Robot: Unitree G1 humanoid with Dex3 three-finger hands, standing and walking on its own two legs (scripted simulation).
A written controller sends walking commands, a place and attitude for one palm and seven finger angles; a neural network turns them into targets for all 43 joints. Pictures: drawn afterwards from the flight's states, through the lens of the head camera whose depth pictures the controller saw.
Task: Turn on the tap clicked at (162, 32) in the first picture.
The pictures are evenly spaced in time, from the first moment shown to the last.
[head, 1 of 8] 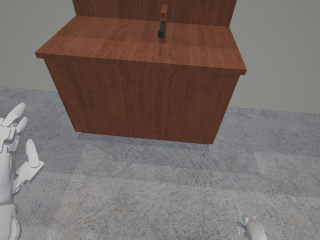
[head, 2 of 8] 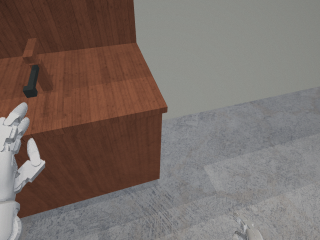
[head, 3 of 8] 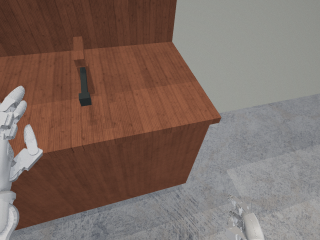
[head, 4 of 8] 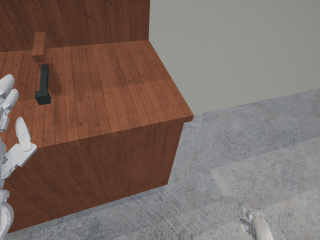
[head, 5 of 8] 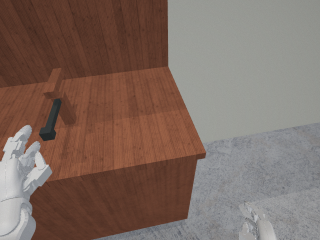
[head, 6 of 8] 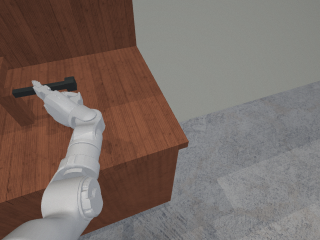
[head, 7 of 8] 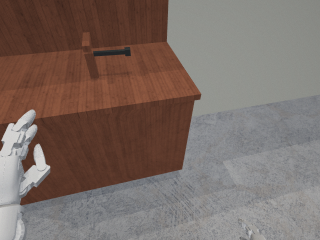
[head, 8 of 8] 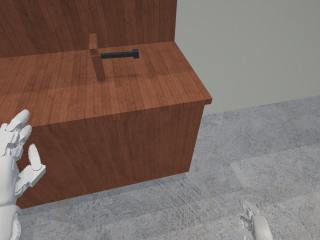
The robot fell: no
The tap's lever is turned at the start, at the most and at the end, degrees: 0 86 86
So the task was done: yes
